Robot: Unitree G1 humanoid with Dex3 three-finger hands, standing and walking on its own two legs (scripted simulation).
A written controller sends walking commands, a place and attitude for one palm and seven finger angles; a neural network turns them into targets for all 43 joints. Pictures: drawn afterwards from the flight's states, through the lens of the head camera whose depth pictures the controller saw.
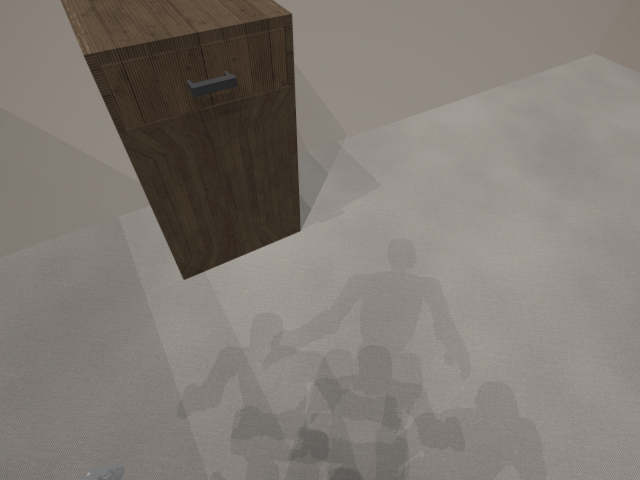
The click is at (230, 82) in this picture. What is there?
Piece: drawer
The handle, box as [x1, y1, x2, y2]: [186, 71, 237, 97]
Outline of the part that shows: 236,78 233,74 224,71 224,75 220,77 196,83 192,83 189,80 186,81 194,97 237,86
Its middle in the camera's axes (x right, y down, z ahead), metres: -0.29 -0.40 +1.00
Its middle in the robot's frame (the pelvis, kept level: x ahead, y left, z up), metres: +1.01 +0.34 -0.02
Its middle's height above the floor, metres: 0.75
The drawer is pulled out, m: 0.00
